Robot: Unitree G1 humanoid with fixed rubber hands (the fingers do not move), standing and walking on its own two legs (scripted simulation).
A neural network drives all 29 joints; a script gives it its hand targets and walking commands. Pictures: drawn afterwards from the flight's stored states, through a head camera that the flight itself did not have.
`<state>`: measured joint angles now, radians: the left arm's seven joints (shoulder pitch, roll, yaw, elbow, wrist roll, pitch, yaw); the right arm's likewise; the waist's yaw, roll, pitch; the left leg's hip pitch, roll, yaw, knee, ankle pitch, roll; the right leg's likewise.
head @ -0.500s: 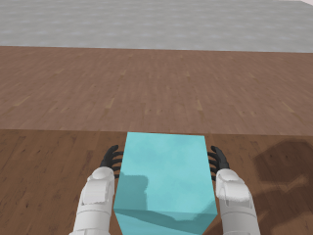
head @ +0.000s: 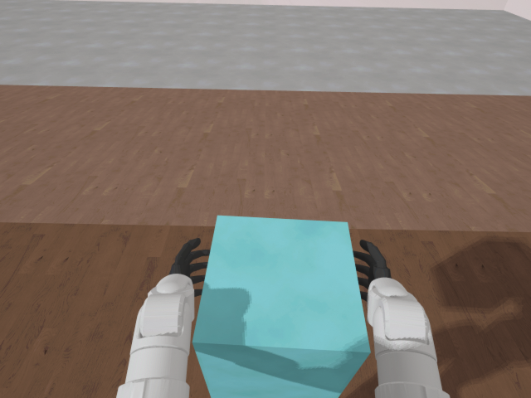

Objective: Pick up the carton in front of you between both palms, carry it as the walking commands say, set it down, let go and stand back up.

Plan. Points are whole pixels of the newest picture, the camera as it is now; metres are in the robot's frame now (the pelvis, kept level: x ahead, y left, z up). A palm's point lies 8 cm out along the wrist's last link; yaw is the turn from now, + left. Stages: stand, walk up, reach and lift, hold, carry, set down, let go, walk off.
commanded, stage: hold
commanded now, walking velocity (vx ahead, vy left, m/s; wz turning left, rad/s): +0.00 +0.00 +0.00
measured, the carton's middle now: (276, 313) +0.29 +0.00 -0.02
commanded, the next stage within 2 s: carry in 0.58 s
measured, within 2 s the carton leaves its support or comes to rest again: neither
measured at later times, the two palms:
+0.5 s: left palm (182, 281) +0.29 +0.15 +0.05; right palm (377, 285) +0.30 -0.15 +0.05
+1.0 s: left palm (203, 221) +0.39 +0.13 +0.09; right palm (381, 225) +0.39 -0.17 +0.09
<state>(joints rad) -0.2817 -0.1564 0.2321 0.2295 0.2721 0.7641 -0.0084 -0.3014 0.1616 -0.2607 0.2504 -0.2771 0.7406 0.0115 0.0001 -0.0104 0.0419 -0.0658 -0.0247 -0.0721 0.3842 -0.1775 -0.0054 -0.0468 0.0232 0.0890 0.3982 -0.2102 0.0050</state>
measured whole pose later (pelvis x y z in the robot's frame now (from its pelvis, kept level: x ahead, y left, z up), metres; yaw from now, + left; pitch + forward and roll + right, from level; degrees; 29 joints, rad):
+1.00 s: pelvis +0.12 -0.01 +0.00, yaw -1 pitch +6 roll +2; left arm -0.15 -0.13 0.09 -0.25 0.13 1.11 0.09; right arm -0.17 0.12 -0.13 -0.22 -0.10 1.09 -0.07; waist 0.01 -0.04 -0.16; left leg -0.45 0.01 0.14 0.58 -0.33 -0.01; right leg -0.12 -0.04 -0.01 0.33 -0.31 -0.01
